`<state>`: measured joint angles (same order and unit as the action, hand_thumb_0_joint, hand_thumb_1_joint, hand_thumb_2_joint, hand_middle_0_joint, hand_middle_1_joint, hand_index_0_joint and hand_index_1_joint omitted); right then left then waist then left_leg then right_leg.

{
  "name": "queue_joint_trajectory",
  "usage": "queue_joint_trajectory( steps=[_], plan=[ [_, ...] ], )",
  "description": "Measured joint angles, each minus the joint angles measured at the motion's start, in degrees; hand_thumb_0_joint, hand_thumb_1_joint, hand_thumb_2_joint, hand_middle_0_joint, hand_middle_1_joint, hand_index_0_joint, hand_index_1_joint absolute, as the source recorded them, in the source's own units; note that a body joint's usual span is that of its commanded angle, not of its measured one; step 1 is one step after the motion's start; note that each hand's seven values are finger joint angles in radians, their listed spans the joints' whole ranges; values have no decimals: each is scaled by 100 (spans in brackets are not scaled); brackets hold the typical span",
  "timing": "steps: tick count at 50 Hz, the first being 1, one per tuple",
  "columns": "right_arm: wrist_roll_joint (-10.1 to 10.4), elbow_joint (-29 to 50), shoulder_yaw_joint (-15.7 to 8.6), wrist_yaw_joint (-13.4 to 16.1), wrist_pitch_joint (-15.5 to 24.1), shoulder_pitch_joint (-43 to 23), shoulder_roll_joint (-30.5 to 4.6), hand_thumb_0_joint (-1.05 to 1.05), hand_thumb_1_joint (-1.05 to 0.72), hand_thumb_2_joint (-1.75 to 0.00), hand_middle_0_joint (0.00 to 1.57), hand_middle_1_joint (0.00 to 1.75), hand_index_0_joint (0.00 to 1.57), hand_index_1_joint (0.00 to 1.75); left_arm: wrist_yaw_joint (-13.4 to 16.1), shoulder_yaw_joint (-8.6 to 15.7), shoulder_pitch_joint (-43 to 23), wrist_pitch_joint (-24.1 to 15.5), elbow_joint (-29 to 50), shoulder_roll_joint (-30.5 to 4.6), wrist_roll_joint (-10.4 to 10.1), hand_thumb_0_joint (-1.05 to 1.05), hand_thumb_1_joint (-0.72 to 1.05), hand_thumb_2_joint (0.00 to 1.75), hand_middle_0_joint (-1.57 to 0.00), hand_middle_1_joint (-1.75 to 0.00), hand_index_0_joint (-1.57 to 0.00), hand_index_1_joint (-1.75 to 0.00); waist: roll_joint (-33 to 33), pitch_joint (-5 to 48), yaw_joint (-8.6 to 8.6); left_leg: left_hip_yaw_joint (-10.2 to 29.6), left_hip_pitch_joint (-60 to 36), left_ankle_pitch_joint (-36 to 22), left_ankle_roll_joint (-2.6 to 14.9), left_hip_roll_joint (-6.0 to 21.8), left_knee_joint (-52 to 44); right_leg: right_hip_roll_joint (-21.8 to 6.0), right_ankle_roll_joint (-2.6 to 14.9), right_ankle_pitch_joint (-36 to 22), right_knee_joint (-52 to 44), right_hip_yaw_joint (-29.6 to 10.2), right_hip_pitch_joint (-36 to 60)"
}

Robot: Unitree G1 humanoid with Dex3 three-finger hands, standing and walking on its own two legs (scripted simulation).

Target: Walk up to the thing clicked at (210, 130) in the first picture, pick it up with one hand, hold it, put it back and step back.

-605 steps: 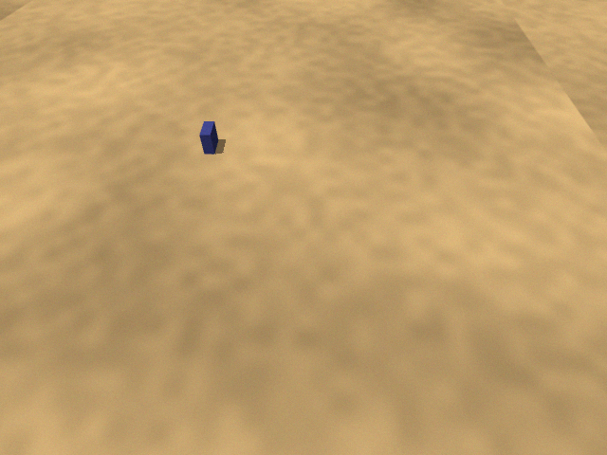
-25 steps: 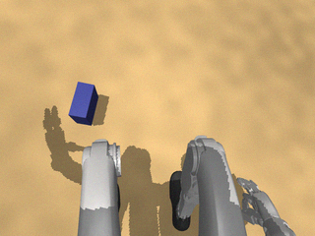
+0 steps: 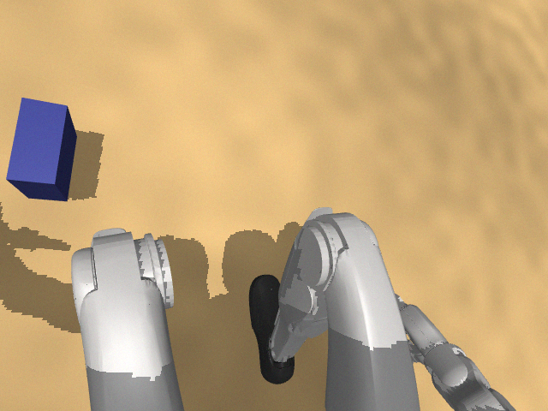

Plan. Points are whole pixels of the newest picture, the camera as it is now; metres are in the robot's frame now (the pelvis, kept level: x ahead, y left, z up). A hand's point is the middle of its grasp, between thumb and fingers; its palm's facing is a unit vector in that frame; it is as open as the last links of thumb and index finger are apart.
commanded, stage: close in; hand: left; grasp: from the side
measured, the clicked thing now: (46, 154) +0.47 +0.27 -0.25
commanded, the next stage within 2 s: rest palm in 0.72 s
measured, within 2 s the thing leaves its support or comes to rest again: neither
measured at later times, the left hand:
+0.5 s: hand (14, 177) +0.41 +0.29 -0.18, palm faces +0.29 -0.96 +0.01, open 17.6 cm
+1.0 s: hand (39, 175) +0.43 +0.27 -0.21, palm faces +0.33 -0.94 -0.02, open 16.9 cm
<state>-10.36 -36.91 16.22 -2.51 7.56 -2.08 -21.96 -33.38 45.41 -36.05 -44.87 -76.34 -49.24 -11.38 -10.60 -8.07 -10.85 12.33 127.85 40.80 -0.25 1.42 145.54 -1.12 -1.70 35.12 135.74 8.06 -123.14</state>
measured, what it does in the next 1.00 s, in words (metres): stands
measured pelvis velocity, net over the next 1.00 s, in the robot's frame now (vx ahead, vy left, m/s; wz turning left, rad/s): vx -0.01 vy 0.02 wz -0.09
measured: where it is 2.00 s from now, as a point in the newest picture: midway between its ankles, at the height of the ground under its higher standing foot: (209, 370)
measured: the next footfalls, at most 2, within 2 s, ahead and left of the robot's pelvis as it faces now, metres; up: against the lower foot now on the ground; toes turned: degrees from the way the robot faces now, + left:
none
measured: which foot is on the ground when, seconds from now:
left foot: down 0.00-1.00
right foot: down 0.00-1.00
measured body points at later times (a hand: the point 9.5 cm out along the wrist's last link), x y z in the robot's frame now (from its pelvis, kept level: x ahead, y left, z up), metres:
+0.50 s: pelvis -0.01 +0.01 -0.03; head +0.21 +0.17 +0.32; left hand +0.39 +0.34 -0.18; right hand +0.13 -0.26 -0.06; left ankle +0.08 +0.12 -0.27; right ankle +0.13 -0.12 -0.27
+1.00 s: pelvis -0.01 +0.02 -0.02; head +0.23 +0.19 +0.31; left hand +0.40 +0.32 -0.21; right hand +0.13 -0.25 -0.05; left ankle +0.08 +0.12 -0.27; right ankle +0.13 -0.12 -0.27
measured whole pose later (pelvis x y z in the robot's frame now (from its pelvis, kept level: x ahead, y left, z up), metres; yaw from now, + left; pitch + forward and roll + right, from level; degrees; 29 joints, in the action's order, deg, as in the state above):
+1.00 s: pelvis -0.01 +0.02 -0.02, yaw -5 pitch +11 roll -18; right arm -21.4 -32.2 30.4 -8.5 -1.0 -10.0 -22.3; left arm 2.3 29.7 -36.9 -65.7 -87.6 -48.6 -3.7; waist -16.2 -19.0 -14.9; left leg 20.9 126.3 41.1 0.7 1.1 153.2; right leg 1.8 -4.2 32.2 136.3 14.3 -117.7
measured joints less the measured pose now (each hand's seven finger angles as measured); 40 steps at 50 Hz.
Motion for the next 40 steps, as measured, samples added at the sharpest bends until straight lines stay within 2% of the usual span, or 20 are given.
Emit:
queue_joint_trajectory(
  steps=[5,10,15,19,24,30,35,40],
  plan=[
    [-233,49,266,-78,-142,-153,-6,1,-93,-91,21,30,21,30,359,-255,-22,-400,-351,-27,10,-2,-60,9,-6,-14,-6,-14,-95,-224,-110,148,25,19,19,-15,240,40,-36,-30,114,104,53],
    [-441,116,525,-199,-256,-307,-39,1,-94,-91,21,30,21,30,822,-515,-15,-766,-560,120,93,-2,-60,9,-6,-14,-7,-14,-139,-453,-177,295,-5,31,45,-22,423,87,-91,-71,170,210,158],
    [-606,203,749,-335,-377,-431,-51,1,-94,-91,21,30,21,30,1422,-538,-33,-1150,-596,320,145,-2,-60,8,-6,-14,-7,-13,-230,-643,-228,462,-98,30,16,-41,564,128,-126,-131,206,325,289],
    [-710,241,877,-403,-475,-500,-48,0,-94,-91,21,30,21,30,1844,-678,-42,-1371,-721,302,304,-2,-60,9,-5,-14,-7,-13,-296,-727,-272,559,-134,-20,1,-54,625,152,-138,-213,210,394,346],
    [-813,276,989,-447,-572,-548,-86,0,-94,-91,21,30,21,30,2166,-970,-6,-1532,-826,226,424,-2,-60,10,-4,-13,-6,-12,-302,-807,-323,604,-98,-107,51,-43,655,191,-169,-316,173,430,359],
    [-899,344,1141,-498,-657,-546,-116,0,-93,-90,21,30,21,30,2499,-1226,-20,-1712,-977,235,347,-2,-60,12,-3,-13,-5,-12,-347,-855,-395,641,-112,-110,96,-16,682,235,-209,-353,137,458,404],
    [-957,412,1266,-528,-710,-564,-92,0,-93,-90,21,30,21,30,2806,-1335,-62,-1848,-1091,253,428,-2,-60,13,-3,-13,-5,-12,-443,-882,-445,727,-144,-66,90,-14,719,263,-225,-348,112,522,455],
    [-1023,482,1357,-547,-780,-630,-68,0,-92,-91,21,30,21,30,3110,-1360,-56,-1982,-1095,191,630,-2,-57,16,-3,-14,-4,-13,-530,-983,-457,817,-175,-28,79,-26,758,282,-217,-335,89,590,516]
  ],
)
